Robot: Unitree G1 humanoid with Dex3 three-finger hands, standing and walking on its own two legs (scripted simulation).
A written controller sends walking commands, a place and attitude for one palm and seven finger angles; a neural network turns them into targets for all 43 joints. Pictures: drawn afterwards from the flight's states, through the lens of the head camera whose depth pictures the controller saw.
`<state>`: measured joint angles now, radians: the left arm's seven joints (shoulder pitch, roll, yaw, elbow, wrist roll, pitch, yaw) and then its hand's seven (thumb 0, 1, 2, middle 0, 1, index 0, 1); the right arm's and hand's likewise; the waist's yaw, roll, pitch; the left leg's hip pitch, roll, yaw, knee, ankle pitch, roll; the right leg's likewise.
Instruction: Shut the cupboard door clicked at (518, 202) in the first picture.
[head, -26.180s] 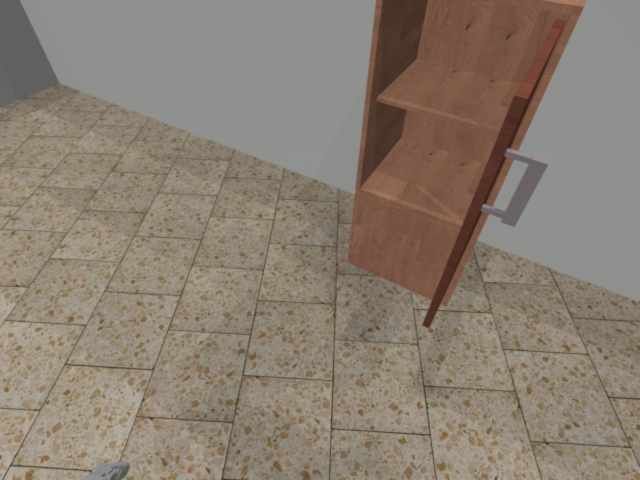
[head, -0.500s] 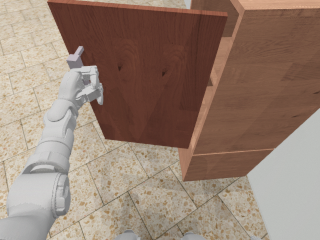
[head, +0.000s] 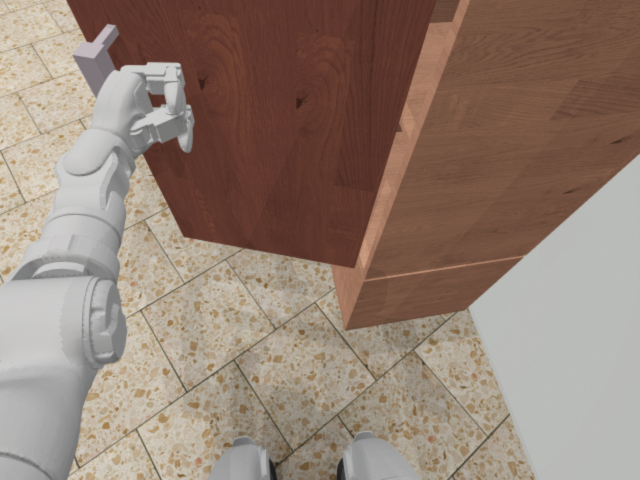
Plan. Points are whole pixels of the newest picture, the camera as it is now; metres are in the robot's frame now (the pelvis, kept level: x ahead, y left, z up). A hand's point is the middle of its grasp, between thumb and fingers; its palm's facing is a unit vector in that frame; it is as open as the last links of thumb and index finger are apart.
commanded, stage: push the door shut along its arc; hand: left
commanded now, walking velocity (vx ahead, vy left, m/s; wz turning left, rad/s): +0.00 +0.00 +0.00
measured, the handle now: (122, 89) +0.58 +0.19 +0.12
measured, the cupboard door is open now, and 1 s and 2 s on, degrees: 69 58 58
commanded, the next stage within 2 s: pull the fist back off the door in 0.56 s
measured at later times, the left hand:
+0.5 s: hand (210, 92) +0.56 +0.08 +0.13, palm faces -0.37 -0.93 -0.01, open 3.2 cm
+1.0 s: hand (237, 90) +0.57 +0.05 +0.12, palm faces +0.07 -0.99 -0.08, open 3.1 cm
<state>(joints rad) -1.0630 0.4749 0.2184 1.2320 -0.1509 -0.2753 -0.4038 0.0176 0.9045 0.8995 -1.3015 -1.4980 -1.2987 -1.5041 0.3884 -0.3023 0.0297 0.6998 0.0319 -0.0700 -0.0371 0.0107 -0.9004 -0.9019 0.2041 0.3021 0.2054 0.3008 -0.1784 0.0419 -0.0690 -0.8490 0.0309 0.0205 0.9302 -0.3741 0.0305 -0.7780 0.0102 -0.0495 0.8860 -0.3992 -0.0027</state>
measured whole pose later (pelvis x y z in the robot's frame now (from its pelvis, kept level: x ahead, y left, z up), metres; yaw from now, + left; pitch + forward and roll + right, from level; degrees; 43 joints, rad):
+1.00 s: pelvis +0.02 -0.01 -0.01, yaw -1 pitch +21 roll -2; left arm -1.13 0.31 0.29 1.20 0.06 -0.28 0.17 0.02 0.89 0.90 -1.30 -1.50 -1.30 -1.50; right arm 0.46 -0.23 0.01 0.69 -0.06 -0.03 0.09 0.01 -0.90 -0.90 0.20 0.30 0.20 0.30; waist -0.20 0.08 -0.13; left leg -0.94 0.05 0.02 0.99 -0.42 0.01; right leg -0.88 0.03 -0.05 0.95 -0.44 -0.02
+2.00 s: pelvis +0.02 -0.02 +0.03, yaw +0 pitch +5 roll +0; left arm -0.40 0.16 0.14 0.56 -0.16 -0.18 0.02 0.02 0.90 0.90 -1.30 -1.50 -1.30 -1.50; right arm 0.36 -0.26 0.00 0.66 0.05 0.01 -0.01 0.01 -0.90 -0.90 0.20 0.30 0.20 0.30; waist -0.03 0.06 -0.08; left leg -0.46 0.03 0.04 0.71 -0.34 0.01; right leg -0.42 0.02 -0.02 0.70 -0.37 -0.02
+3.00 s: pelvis +0.03 +0.00 +0.06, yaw +1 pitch -5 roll +0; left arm 0.46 0.36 0.35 -0.37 -0.08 -0.03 0.12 0.02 0.90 0.90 -0.29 -0.38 -0.29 -0.39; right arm 0.20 -0.25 0.02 0.63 0.03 -0.06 -0.08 0.02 -0.90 -0.90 0.20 0.30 0.20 0.30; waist 0.08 0.08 0.00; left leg -0.10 -0.02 0.03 0.41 -0.22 0.03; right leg -0.03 -0.02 -0.04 0.38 -0.25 0.01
